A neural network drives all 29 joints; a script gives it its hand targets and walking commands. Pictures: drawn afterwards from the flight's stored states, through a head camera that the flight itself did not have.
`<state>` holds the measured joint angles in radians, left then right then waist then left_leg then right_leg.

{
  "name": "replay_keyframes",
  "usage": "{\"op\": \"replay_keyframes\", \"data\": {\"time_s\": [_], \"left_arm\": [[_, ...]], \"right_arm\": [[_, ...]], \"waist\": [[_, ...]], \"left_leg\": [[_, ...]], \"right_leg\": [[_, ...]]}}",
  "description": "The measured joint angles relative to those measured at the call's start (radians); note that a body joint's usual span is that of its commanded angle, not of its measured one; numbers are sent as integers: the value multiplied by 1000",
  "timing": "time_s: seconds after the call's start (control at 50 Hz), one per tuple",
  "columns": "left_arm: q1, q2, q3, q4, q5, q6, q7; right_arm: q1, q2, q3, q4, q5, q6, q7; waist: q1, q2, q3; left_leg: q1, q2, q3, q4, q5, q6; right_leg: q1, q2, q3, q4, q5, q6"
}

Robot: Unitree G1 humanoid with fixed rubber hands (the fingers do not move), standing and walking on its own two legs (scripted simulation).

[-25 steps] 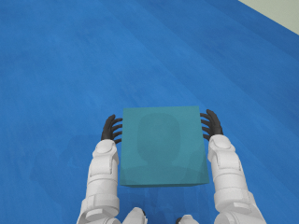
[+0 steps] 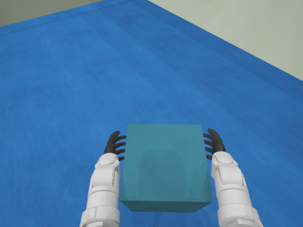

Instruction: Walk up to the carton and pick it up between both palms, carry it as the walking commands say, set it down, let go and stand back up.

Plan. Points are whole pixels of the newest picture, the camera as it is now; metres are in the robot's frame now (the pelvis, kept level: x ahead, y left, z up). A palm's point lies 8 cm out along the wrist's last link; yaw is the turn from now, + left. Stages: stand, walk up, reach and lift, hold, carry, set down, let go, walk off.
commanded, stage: reach and lift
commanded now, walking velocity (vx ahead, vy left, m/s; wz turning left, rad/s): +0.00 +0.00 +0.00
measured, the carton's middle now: (163, 172) +0.31 +0.03 -0.09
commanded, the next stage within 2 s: hold in 1.66 s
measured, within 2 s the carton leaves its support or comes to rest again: neither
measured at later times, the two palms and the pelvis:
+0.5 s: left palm (106, 152) +0.29 +0.17 +0.06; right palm (226, 151) +0.32 -0.13 +0.06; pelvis +0.01 -0.01 +0.01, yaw +1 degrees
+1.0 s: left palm (112, 149) +0.30 +0.16 +0.06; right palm (234, 156) +0.31 -0.14 +0.06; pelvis +0.01 +0.00 +0.01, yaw +1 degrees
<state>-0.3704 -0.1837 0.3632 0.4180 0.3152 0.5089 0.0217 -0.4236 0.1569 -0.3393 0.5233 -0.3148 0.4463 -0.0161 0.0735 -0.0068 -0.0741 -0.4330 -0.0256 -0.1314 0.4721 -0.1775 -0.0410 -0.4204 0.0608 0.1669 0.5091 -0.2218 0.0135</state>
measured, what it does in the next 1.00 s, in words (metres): stands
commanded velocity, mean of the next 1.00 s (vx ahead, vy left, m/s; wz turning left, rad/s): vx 0.00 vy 0.00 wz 0.00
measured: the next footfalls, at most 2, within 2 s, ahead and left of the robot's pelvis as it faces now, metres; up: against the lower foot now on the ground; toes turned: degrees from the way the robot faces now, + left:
none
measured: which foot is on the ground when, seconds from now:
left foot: down 0.00-1.00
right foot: down 0.00-1.00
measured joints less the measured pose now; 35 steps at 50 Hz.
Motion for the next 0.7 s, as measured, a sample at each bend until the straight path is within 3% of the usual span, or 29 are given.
{"op": "replay_keyframes", "data": {"time_s": [0.36, 0.7], "left_arm": [[62, 20, -73, -96, -21, 157, -4], [67, 21, -87, -129, -6, 259, -14]], "right_arm": [[87, 12, 69, -119, 23, 159, -20], [86, 15, 76, -158, 1, 274, 1]], "waist": [[-2, 5, 29], [-38, 0, 56]], "left_leg": [[263, 7, -6, -113, 17, 2], [373, 7, -17, -126, 12, 3]], "right_leg": [[260, -11, -12, -102, 9, -12], [378, -15, -29, -125, 6, -16]]}}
